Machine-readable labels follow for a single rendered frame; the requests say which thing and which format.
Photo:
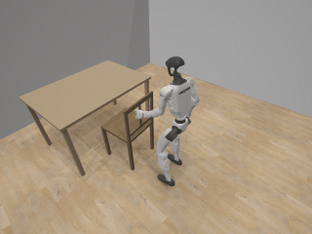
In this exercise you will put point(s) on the robot left foot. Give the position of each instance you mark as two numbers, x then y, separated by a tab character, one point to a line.
170	182

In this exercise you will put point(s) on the left robot forearm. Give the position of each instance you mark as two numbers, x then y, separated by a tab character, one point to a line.
150	114

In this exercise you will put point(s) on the robot right foot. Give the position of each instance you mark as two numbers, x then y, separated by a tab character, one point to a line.
172	158

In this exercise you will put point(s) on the robot left hand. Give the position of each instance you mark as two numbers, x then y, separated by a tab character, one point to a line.
138	113

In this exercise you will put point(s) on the robot foot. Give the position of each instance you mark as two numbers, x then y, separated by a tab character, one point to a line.
170	182
172	158

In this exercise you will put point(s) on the table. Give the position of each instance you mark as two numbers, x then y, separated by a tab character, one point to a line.
73	98

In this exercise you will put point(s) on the robot left upper arm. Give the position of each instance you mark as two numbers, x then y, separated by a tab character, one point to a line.
165	93

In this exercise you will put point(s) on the chair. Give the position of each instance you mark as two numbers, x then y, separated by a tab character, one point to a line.
127	127

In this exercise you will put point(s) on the right robot forearm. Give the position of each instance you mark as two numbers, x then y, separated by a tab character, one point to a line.
192	106

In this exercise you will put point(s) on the robot right upper arm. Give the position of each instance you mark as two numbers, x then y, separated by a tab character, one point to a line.
195	97

